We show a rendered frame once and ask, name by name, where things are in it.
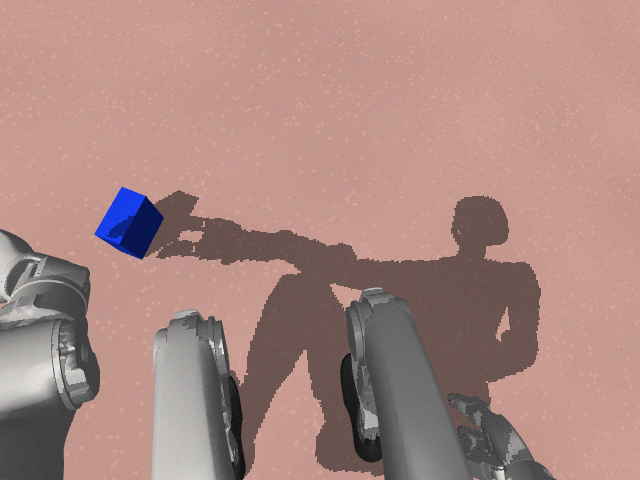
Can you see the carton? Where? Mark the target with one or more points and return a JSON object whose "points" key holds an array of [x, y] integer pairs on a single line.
{"points": [[130, 224]]}

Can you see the left robot foot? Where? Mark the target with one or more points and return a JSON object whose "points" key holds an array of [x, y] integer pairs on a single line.
{"points": [[239, 466]]}

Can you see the right robot arm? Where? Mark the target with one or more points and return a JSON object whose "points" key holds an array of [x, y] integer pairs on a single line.
{"points": [[528, 470]]}

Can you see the right robot hand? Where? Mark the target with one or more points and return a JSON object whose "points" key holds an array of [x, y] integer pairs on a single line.
{"points": [[491, 452]]}

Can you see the left robot hand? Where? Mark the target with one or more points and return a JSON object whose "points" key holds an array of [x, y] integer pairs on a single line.
{"points": [[11, 246]]}

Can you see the left robot arm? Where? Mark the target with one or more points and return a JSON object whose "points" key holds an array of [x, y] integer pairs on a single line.
{"points": [[47, 367]]}

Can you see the right robot foot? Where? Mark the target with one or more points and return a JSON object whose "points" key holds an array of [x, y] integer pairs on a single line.
{"points": [[368, 450]]}

